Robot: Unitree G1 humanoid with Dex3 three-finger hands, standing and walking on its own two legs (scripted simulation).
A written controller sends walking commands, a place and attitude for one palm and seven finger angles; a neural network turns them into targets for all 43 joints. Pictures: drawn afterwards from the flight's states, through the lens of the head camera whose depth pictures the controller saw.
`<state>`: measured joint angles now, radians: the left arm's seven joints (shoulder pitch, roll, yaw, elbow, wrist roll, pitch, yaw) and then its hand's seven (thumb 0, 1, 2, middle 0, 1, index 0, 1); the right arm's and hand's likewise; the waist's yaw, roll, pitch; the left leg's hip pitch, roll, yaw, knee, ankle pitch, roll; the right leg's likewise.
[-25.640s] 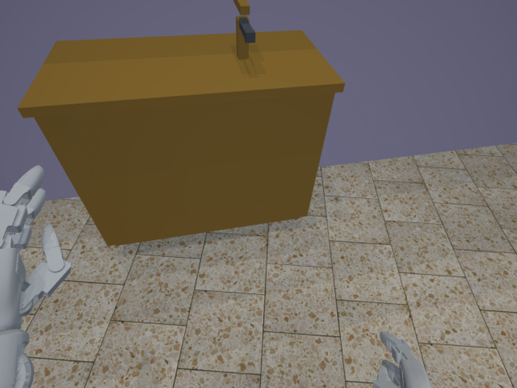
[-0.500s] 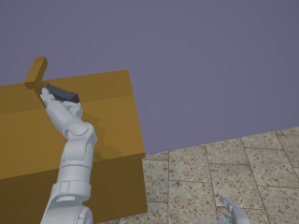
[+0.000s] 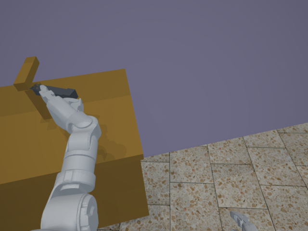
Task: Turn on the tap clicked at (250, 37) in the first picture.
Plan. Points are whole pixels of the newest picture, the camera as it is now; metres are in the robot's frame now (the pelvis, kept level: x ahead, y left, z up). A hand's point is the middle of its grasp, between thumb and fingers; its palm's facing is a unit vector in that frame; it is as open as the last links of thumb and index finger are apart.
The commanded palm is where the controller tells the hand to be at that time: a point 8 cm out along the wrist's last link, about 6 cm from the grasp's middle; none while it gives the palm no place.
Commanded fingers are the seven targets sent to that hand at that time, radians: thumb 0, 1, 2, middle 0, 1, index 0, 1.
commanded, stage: push the lever round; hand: left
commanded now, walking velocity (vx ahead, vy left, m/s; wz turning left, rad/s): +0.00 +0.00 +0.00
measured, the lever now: (70, 95) +0.44 +0.27 +0.14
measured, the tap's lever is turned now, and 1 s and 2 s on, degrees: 61 74 75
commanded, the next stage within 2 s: lift the hand up off the lever in 0.18 s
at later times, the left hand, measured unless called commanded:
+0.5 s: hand (80, 96) +0.43 +0.23 +0.14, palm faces +0.82 -0.57 -0.05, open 7.8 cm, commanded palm +0.37 +0.25 +0.15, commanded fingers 0.00 0.90 0.90 -0.15 -0.15 -0.15 -0.15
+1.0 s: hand (73, 93) +0.41 +0.24 +0.17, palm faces +0.81 -0.59 -0.04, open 7.8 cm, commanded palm +0.37 +0.25 +0.17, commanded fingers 0.00 0.90 0.90 -0.15 -0.15 -0.15 -0.15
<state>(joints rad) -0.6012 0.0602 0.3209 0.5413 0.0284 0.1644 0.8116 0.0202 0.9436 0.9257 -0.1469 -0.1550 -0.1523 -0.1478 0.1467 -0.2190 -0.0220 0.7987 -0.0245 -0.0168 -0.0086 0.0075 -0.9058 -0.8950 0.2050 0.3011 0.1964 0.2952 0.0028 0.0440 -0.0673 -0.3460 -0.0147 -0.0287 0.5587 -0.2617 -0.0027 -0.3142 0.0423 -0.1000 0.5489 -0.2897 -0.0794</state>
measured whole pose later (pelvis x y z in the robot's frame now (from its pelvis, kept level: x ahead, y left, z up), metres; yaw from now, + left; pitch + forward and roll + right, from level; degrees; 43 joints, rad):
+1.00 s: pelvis +0.01 +0.00 +0.00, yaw +0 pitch +2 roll +0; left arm -0.63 0.09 0.32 0.48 0.01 0.25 0.77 0.02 0.90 0.90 -0.15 -0.15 -0.15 -0.15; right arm 0.10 -0.20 -0.01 0.78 -0.01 -0.02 -0.01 0.01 -0.91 -0.89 0.21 0.30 0.20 0.30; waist 0.02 0.04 -0.06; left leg -0.28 -0.02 -0.03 0.51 -0.25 0.00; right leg -0.25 0.04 -0.10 0.49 -0.28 -0.07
